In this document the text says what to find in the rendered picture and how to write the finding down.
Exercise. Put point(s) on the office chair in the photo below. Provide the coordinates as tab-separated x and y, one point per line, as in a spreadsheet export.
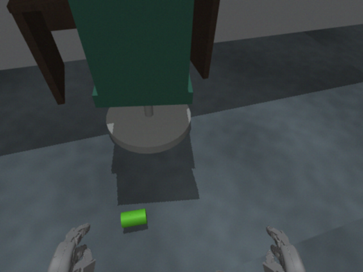
138	53

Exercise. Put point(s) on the can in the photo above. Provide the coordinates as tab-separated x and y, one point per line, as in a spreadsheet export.
133	218

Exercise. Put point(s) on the right robot hand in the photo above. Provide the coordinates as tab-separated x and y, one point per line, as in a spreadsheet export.
286	253

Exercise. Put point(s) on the left robot hand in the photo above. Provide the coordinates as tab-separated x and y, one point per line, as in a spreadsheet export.
66	255

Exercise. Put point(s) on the desk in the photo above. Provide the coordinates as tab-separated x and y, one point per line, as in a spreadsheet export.
37	18

